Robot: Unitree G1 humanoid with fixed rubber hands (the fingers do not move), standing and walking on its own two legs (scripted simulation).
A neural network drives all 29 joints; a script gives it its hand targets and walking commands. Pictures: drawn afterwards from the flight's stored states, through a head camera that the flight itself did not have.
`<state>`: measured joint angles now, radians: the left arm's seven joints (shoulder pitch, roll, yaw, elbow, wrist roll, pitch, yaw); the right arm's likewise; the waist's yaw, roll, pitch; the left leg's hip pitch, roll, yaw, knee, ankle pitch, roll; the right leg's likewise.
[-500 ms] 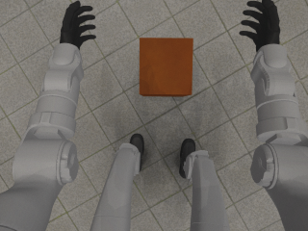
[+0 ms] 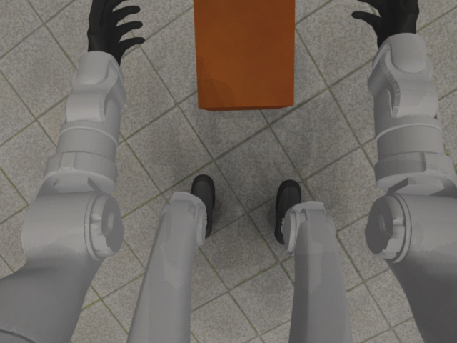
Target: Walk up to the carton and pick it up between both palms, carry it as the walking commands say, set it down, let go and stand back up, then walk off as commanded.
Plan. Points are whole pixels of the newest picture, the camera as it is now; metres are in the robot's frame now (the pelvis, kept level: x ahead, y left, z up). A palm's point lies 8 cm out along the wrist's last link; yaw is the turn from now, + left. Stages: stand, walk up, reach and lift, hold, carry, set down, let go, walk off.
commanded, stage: reach and lift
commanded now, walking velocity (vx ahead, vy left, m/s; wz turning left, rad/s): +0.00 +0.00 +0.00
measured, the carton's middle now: (244, 65) +0.54 +0.02 -0.48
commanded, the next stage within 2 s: none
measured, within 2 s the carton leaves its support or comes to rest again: neither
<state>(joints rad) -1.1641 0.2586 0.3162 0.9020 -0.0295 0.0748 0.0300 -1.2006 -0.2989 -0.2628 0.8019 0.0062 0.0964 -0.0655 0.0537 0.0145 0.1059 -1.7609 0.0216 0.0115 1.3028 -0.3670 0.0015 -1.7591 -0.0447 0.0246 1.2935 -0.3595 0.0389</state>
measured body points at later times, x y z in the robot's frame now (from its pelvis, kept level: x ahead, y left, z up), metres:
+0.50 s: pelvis -0.03 +0.01 -0.14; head +0.35 +0.02 +0.08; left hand +0.52 +0.22 -0.33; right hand +0.55 -0.14 -0.32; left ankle +0.09 +0.12 -0.57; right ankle +0.09 -0.14 -0.57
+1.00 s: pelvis -0.03 +0.00 -0.21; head +0.36 +0.01 -0.01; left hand +0.51 +0.21 -0.43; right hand +0.55 -0.13 -0.42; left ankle +0.09 +0.12 -0.57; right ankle +0.09 -0.14 -0.57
